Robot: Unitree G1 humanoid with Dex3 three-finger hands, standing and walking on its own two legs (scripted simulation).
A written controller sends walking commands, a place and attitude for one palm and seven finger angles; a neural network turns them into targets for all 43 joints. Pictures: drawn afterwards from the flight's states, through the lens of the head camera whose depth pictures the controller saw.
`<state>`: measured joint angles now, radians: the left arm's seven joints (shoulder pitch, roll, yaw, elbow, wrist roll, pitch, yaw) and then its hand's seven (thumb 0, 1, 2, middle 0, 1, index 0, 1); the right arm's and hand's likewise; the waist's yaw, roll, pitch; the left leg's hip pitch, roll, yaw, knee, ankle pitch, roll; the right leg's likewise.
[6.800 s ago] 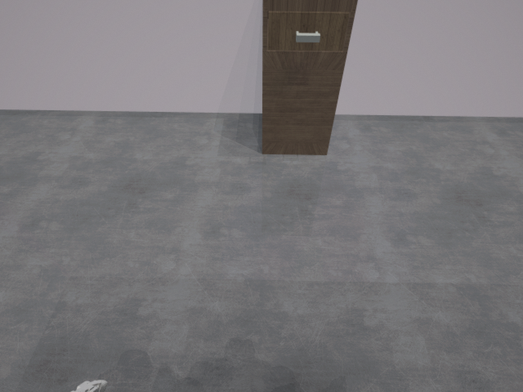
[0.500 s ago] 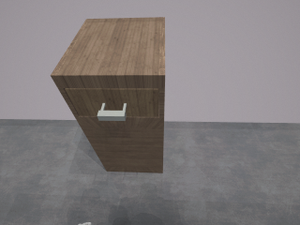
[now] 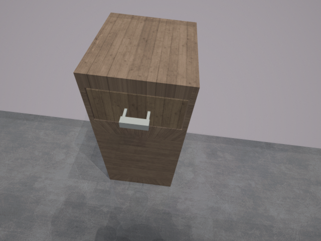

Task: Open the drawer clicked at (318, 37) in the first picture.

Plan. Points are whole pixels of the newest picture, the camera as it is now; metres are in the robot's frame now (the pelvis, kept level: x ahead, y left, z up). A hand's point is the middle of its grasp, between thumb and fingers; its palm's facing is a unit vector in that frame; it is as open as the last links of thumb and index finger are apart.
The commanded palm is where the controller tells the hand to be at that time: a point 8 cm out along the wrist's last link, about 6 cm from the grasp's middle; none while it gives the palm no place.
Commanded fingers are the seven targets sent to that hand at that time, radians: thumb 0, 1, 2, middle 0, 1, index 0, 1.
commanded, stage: come to a stop and stand still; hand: left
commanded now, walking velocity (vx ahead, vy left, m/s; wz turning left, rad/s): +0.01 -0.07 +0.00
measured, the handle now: (135, 118) +0.51 +0.13 -0.07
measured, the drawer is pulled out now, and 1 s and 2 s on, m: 0.00 0.00 0.00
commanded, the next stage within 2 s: look again from close up in 1.24 s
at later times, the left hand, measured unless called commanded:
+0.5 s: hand out of the picture -0.01 +0.10 -0.17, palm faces +0.02 -0.98 -0.21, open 7.3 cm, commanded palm none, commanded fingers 0.00 0.90 0.90 -0.20 -0.30 -0.20 -0.30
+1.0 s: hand out of the picture +0.00 +0.08 -0.18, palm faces +0.07 -0.98 -0.18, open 7.4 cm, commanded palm none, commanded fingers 0.00 0.90 0.90 -0.20 -0.30 -0.20 -0.30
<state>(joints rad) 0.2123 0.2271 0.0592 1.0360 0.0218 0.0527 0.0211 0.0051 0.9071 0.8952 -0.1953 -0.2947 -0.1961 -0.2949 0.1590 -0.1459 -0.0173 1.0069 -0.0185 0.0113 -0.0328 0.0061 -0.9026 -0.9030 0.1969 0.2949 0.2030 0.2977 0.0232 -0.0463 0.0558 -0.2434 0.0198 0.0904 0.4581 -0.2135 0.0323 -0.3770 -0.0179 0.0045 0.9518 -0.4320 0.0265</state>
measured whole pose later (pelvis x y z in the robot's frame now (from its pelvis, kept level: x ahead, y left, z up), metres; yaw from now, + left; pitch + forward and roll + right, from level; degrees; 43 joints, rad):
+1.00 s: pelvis +0.03 -0.08 +0.00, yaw +0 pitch -1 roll +1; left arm 0.32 0.09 0.01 1.14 0.01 0.00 0.05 0.00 0.90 0.90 -0.20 -0.30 -0.20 -0.30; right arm 0.25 -0.14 -0.01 1.16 -0.01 0.01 -0.05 0.02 -0.92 -0.90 0.20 0.29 0.20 0.30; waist 0.00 0.01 0.04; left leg -0.18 0.10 0.04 0.45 -0.24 -0.08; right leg -0.03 0.03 -0.09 0.43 -0.38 -0.06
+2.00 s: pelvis +0.04 -0.02 +0.00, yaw -1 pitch +1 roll +0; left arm 0.32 0.15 -0.02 1.07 0.01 -0.01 0.03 0.01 0.90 0.90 -0.20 -0.29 -0.20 -0.30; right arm 0.35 -0.14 0.03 1.11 -0.01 -0.02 -0.03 0.01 -0.91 -0.90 0.20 0.29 0.20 0.30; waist 0.00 0.00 0.02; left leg -0.23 -0.03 0.08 0.48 -0.26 0.05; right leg -0.20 -0.02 -0.02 0.50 -0.31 0.00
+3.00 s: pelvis -0.02 -0.07 +0.00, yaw +2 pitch +1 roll +1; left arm 0.39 0.16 0.02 1.12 0.03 0.01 0.02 0.01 0.91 0.90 -0.20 -0.29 -0.20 -0.29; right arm 0.34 -0.15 0.01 1.08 -0.02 -0.01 -0.03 0.01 -0.92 -0.90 0.20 0.29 0.20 0.30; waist 0.04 -0.02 -0.04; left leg -0.18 0.01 0.05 0.45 -0.28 -0.01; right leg -0.27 0.00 -0.11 0.49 -0.23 -0.06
